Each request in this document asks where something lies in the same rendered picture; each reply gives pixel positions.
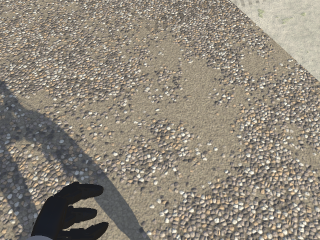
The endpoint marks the left robot hand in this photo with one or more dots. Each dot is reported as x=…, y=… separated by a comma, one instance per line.
x=56, y=214

